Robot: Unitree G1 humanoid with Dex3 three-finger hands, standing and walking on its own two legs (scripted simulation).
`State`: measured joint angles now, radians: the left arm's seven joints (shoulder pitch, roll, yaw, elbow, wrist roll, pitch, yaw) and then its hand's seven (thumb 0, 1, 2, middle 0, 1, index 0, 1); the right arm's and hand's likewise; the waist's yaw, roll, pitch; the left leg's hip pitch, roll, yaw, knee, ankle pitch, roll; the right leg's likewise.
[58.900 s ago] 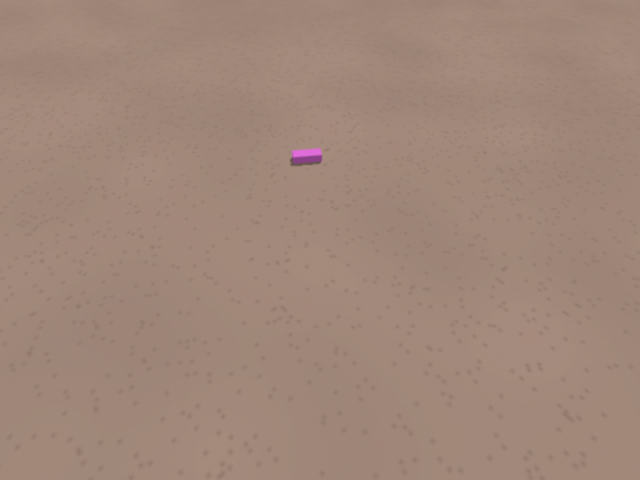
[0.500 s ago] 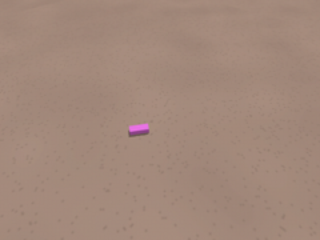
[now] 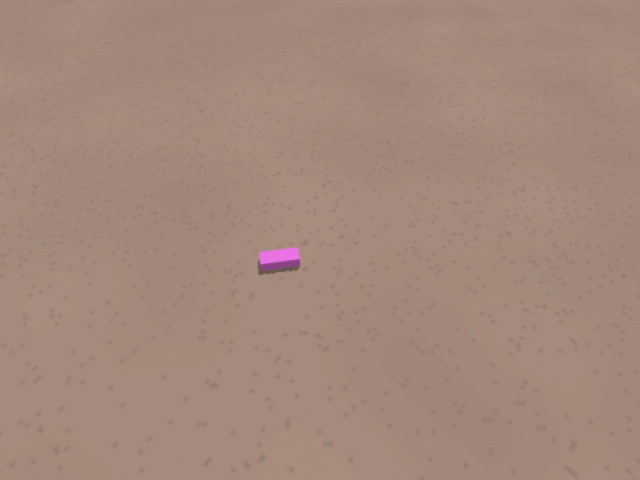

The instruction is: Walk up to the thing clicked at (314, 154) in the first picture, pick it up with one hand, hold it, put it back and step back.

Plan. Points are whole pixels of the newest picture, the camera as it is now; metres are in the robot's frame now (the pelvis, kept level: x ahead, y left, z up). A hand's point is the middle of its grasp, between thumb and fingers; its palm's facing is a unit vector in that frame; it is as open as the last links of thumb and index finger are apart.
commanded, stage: step back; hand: left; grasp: from above
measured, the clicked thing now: (279, 258) +1.01 +0.23 -0.74
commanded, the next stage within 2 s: stand in 0.30 s
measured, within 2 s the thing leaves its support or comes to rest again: neither
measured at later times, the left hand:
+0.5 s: hand out of the picture +0.12 +0.26 -0.13, palm faces -0.03 -0.94 -0.34, open 7.4 cm
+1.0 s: hand out of the picture +0.07 +0.26 -0.14, palm faces -0.05 -0.94 -0.33, open 7.4 cm
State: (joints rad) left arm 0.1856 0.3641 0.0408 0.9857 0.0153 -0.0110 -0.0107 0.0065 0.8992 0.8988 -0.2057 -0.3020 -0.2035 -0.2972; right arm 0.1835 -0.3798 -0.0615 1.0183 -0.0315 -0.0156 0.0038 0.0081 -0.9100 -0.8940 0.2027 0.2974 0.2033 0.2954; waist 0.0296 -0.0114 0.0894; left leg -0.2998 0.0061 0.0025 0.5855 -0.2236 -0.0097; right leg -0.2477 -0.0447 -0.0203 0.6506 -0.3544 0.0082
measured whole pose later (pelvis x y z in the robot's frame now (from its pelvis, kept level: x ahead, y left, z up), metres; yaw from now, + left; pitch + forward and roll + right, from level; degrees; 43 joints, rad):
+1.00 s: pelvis +0.01 +0.01 +0.02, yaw -1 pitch -3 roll +0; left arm 0.12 0.35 0.01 1.15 0.02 0.00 -0.02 0.01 0.90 0.90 -0.20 -0.30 -0.20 -0.30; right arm 0.11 -0.35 -0.01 1.16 -0.01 -0.01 0.02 0.01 -0.91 -0.89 0.20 0.30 0.20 0.30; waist 0.00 0.01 0.05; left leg -0.16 0.02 0.02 0.33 -0.12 -0.01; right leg -0.10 -0.02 -0.01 0.34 -0.19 0.02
